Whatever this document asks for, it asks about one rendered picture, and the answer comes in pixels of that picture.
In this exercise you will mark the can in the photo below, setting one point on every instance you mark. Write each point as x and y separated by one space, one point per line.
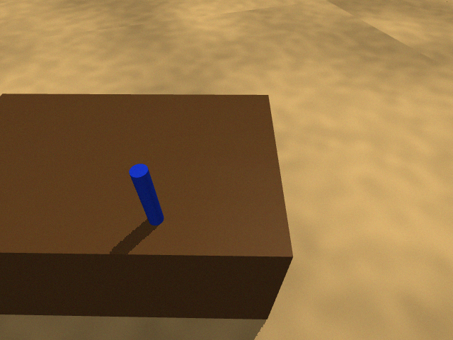
143 184

